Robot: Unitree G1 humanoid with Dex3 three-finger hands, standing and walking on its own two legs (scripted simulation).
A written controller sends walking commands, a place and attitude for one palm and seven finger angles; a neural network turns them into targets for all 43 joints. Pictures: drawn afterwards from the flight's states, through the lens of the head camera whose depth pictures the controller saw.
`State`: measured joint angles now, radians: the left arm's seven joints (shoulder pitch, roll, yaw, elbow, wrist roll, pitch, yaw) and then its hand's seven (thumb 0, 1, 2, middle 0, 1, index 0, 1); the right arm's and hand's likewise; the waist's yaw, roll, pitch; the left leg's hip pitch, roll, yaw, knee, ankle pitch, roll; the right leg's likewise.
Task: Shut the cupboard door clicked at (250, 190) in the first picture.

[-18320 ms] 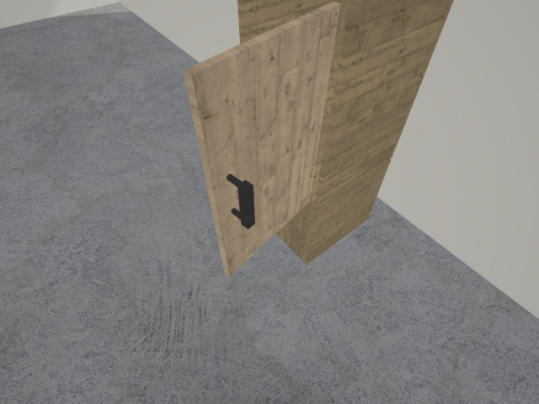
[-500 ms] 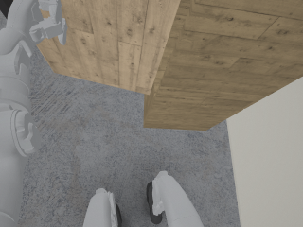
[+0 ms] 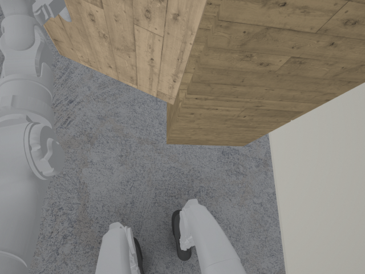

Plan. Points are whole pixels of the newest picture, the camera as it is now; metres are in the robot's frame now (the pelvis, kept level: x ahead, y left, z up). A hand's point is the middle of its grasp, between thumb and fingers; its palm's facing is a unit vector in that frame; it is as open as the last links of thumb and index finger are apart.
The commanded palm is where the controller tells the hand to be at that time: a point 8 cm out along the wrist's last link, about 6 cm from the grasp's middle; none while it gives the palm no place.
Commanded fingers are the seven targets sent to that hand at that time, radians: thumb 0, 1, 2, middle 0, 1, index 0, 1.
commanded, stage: pull the fist back off the door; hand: left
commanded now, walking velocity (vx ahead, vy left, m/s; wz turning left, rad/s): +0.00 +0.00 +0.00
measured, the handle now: out of the picture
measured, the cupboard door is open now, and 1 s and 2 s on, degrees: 68 67 67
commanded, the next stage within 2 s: draw the hand back to the body in 0.68 s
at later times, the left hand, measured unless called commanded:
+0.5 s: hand (69, 39) +0.53 +0.11 +0.08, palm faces +0.02 -1.00 -0.02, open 3.1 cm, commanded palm +0.50 +0.15 +0.09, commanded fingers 0.00 0.90 0.90 -1.30 -1.50 -1.30 -1.50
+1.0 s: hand (53, 59) +0.47 +0.12 +0.11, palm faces +0.02 -1.00 -0.05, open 3.1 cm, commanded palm +0.42 +0.18 +0.13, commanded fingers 0.00 0.90 0.90 -1.30 -1.50 -1.30 -1.50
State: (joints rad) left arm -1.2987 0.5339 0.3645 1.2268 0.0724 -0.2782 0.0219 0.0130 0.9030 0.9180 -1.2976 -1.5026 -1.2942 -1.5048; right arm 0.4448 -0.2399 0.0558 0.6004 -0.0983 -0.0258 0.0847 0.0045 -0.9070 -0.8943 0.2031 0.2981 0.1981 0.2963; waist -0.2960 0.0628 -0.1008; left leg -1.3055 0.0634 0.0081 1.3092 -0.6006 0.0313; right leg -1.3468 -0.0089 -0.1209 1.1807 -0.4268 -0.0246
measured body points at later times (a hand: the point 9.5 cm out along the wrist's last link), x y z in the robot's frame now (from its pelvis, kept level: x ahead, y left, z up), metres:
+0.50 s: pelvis +0.01 +0.00 +0.04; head +0.17 +0.01 +0.46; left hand +0.52 +0.16 +0.08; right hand +0.01 -0.27 -0.07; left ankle -0.01 +0.10 -0.61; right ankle +0.05 -0.11 -0.61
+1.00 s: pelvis +0.00 -0.01 +0.05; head +0.12 -0.01 +0.48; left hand +0.47 +0.17 +0.11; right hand +0.04 -0.26 -0.08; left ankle -0.01 +0.10 -0.61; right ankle +0.05 -0.11 -0.61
